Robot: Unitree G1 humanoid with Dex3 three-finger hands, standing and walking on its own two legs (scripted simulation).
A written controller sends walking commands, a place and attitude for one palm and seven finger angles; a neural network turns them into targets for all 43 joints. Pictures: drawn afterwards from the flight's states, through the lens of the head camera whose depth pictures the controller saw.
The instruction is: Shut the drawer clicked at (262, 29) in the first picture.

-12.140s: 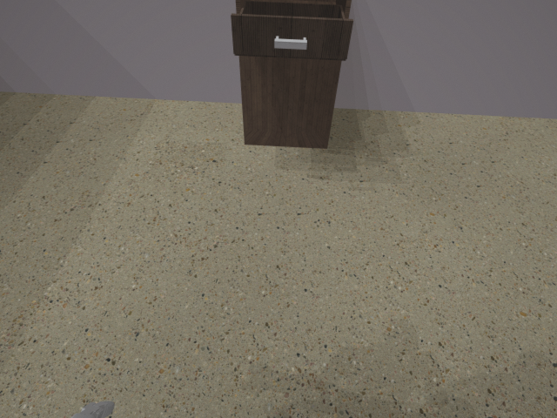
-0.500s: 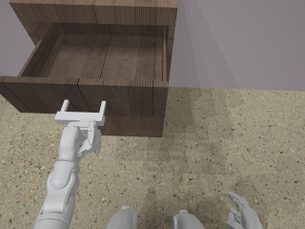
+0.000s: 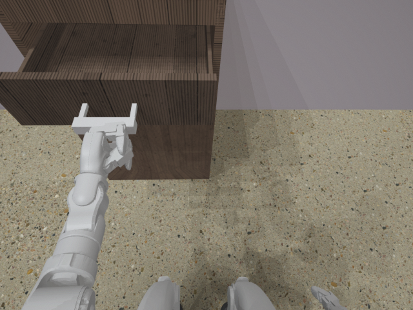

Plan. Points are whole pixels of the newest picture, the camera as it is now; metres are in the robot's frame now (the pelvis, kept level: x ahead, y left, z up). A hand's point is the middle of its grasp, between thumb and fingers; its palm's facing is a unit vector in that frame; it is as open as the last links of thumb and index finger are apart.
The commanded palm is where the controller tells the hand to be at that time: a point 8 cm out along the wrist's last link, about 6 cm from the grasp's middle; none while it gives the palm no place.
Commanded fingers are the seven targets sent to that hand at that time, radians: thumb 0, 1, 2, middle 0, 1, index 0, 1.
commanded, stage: push the drawer shut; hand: left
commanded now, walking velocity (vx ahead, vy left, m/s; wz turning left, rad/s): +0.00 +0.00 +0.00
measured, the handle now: (107, 117) +0.49 +0.20 +0.05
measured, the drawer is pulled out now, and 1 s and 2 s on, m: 0.18 0.06 0.00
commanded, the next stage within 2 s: pull the fist back off the drawer in 1.88 s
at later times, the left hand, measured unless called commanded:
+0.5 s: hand (131, 129) +0.46 +0.15 +0.04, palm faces +0.01 -1.00 -0.03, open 2.9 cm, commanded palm +0.44 +0.20 +0.05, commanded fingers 0.00 0.90 0.90 -1.40 -1.60 -1.40 -1.60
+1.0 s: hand (134, 104) +0.52 +0.15 +0.05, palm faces +0.02 -1.00 -0.03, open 3.0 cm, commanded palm +0.51 +0.20 +0.05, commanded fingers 0.00 0.90 0.90 -1.40 -1.60 -1.40 -1.60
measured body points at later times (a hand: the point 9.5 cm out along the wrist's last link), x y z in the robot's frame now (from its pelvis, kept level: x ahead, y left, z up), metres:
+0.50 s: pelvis +0.00 +0.01 +0.00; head +0.11 +0.02 +0.43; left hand +0.45 +0.21 +0.05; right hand +0.07 -0.25 -0.12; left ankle +0.03 +0.10 -0.66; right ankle +0.02 -0.10 -0.66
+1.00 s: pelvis +0.00 +0.00 -0.01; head +0.14 +0.02 +0.41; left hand +0.52 +0.21 +0.05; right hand +0.00 -0.26 -0.13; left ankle +0.03 +0.10 -0.66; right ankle +0.02 -0.10 -0.66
